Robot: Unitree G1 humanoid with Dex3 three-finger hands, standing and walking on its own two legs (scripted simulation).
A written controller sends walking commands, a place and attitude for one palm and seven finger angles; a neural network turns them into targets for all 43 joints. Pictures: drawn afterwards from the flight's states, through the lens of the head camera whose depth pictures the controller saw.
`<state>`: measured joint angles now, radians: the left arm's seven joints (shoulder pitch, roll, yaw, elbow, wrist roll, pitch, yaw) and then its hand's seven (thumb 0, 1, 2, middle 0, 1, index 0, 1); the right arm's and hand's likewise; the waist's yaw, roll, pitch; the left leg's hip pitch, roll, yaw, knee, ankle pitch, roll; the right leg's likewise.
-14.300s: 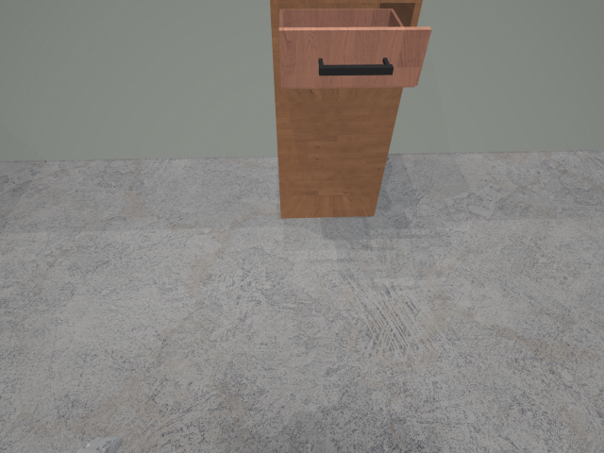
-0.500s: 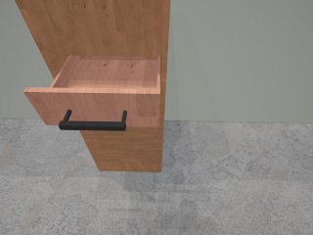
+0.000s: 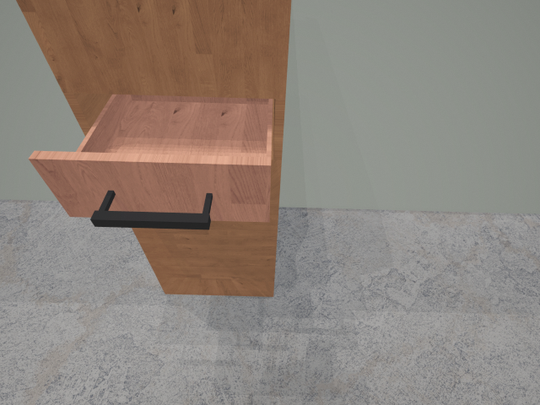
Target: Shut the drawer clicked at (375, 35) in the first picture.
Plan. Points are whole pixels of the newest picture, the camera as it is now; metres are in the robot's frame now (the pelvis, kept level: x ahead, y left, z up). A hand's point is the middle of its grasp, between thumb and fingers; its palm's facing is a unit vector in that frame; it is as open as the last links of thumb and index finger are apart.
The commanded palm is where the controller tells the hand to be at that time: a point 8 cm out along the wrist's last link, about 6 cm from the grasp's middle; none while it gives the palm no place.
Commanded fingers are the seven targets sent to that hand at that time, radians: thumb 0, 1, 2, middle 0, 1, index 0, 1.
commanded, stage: look again from close up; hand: left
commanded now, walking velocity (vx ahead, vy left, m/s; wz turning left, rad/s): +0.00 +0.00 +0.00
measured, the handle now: (155, 209) +0.40 +0.23 +0.04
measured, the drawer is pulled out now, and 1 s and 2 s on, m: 0.19 0.19 0.19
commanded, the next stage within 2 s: raise the hand and make a fist in 0.24 s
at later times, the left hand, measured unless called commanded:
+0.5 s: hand out of the picture +0.13 +0.18 -0.06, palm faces +0.24 -0.95 -0.21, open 7.1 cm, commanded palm +0.10 +0.20 -0.05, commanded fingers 0.00 0.90 0.90 -0.38 -0.50 -0.38 -0.50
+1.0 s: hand (161, 363) +0.17 +0.16 +0.02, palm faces +0.02 -1.00 -0.07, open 4.7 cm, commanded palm +0.15 +0.22 +0.02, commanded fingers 0.00 0.90 0.90 -0.88 -1.04 -0.88 -1.04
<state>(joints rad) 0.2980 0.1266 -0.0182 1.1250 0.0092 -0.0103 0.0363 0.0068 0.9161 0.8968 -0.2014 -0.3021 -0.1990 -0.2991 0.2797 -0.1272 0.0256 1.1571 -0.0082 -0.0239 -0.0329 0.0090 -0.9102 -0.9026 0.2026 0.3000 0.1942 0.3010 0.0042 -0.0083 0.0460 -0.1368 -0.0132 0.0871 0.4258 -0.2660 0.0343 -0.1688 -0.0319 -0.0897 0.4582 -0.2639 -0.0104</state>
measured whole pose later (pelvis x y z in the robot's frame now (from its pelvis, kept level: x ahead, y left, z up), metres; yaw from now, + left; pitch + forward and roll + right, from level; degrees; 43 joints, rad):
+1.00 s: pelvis -0.04 -0.04 -0.06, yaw +3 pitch +7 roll -1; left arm 0.33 0.24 0.14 -0.02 -0.27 -0.38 -0.28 0.02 0.90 0.90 -0.69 -0.83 -0.69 -0.83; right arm 0.20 -0.21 0.06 0.56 0.04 -0.23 -0.06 0.01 -0.90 -0.90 0.21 0.30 0.20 0.30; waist 0.03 0.03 -0.06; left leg -0.65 0.05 -0.01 0.96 -0.44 -0.02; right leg -0.62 -0.01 -0.18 0.91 -0.43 -0.08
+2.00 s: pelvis -0.01 -0.01 -0.01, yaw +1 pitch -3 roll +0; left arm 0.18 0.27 0.25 -0.25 -0.28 0.15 -0.21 0.01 0.90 0.90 -1.40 -1.60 -1.40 -1.60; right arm 0.21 -0.23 0.09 0.62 0.06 -0.23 -0.07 0.02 -0.90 -0.90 0.21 0.30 0.20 0.30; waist 0.04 0.05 -0.03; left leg -0.19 0.00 0.05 0.53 -0.29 0.02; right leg -0.19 -0.02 -0.12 0.51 -0.28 -0.03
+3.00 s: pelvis -0.03 -0.02 -0.01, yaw +1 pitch +1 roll +0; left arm -0.04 0.25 0.24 0.25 -0.24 -0.16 -0.23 0.02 0.90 0.90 -1.40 -1.60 -1.40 -1.60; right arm 0.24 -0.26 0.05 0.67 0.04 -0.27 -0.08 0.01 -0.90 -0.90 0.21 0.30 0.20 0.30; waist 0.01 0.03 -0.01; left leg -0.32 0.01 0.06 0.60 -0.31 0.01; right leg -0.33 -0.01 -0.11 0.60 -0.29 -0.04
